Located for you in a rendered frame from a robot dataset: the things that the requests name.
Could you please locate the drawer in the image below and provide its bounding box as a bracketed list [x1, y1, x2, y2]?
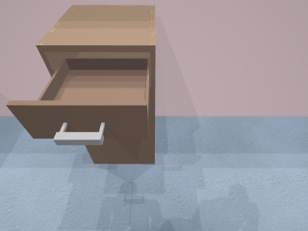
[6, 58, 150, 139]

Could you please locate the cabinet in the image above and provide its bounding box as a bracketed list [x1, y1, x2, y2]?
[36, 5, 156, 165]

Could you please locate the handle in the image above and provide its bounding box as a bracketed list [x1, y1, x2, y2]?
[53, 122, 105, 145]

